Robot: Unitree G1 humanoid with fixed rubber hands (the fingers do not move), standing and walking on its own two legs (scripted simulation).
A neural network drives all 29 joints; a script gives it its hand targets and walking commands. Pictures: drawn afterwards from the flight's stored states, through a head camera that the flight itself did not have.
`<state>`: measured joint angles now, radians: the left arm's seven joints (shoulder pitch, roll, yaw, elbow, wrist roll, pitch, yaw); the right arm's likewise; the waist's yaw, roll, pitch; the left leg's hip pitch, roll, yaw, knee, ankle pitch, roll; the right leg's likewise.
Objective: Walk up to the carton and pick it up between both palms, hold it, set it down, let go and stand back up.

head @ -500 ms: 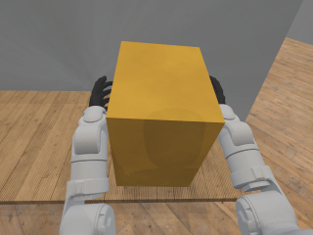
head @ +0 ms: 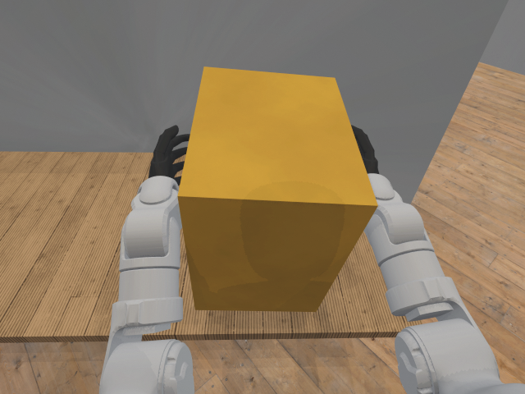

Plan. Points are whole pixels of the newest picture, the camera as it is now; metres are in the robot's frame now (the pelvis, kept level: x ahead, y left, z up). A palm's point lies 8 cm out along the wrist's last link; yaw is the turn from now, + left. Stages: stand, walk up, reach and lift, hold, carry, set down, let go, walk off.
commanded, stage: hold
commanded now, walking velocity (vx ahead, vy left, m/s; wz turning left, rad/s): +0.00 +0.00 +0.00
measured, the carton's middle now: (263, 196) +0.37 +0.02 +0.13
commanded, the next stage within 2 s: set down in 2.00 s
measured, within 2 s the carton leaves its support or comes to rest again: neither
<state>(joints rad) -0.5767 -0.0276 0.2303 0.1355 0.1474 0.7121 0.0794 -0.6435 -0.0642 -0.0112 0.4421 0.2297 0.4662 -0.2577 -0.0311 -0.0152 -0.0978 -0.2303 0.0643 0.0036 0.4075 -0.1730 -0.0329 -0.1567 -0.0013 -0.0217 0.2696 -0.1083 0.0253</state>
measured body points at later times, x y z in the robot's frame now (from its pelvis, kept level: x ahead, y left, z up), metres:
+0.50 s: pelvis +0.00 +0.00 +0.00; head -0.04 +0.02 +0.45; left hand +0.37 +0.16 +0.19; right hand +0.38 -0.13 +0.18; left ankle +0.03 +0.13 -0.75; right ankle +0.02 -0.14 -0.75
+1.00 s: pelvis +0.00 +0.00 +0.00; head -0.04 +0.02 +0.45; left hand +0.37 +0.16 +0.18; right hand +0.38 -0.13 +0.17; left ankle +0.03 +0.13 -0.75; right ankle +0.02 -0.14 -0.75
